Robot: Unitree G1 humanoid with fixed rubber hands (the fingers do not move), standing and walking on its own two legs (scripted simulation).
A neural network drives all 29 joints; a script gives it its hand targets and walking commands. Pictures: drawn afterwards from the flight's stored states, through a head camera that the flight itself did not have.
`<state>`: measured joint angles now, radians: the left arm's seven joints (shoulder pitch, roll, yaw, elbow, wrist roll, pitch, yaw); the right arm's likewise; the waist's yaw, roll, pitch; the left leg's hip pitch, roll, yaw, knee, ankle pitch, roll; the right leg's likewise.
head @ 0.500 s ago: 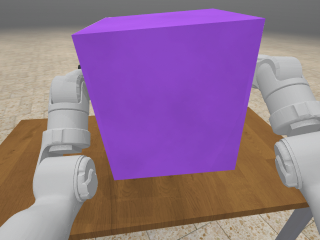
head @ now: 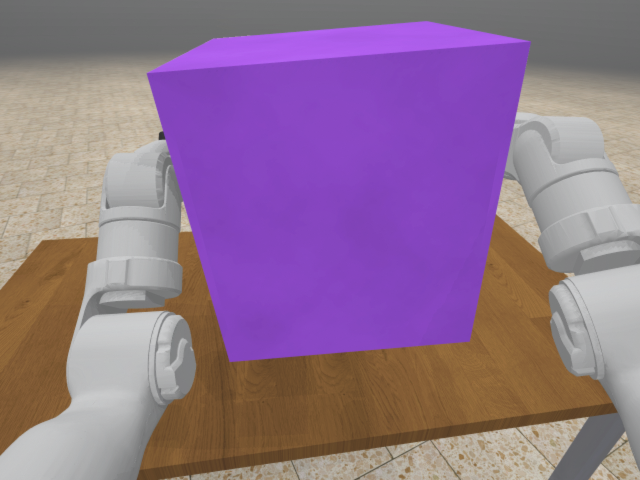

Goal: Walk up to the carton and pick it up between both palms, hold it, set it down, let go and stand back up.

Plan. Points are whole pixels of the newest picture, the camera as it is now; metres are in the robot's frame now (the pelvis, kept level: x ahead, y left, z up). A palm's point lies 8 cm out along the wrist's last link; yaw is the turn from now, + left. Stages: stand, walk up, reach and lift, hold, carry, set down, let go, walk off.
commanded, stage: hold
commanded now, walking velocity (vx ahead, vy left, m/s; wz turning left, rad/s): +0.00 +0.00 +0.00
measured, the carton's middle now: (334, 181) +0.36 +0.01 +0.30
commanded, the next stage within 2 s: none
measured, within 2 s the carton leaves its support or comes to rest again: neither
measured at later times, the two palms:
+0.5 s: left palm (173, 160) +0.37 +0.19 +0.32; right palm (491, 138) +0.37 -0.16 +0.35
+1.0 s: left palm (176, 156) +0.37 +0.19 +0.32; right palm (493, 136) +0.37 -0.17 +0.35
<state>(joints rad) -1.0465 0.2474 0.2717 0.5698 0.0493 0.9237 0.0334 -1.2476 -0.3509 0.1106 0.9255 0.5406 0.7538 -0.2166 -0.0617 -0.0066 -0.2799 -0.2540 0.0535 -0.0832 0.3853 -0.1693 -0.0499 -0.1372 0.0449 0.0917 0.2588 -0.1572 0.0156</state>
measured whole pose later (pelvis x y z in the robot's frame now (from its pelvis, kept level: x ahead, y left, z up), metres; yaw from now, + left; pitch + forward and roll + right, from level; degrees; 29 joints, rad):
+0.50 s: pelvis +0.00 +0.00 +0.00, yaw +0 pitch +1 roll -2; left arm -1.04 0.25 0.27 0.56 0.05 0.93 0.03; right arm -1.24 -0.35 0.12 0.92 0.54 0.76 -0.21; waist -0.07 -0.01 -0.28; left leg -0.24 0.05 -0.09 0.39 -0.17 -0.05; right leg -0.12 0.05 0.09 0.25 -0.16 0.01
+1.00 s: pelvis +0.00 +0.00 +0.00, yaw +0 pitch +2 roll -2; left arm -1.07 0.25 0.28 0.62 0.05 0.92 0.03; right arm -1.26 -0.35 0.12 0.95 0.53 0.76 -0.21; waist -0.06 -0.01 -0.29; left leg -0.25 0.05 -0.09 0.38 -0.17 -0.05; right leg -0.13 0.05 0.09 0.25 -0.16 0.01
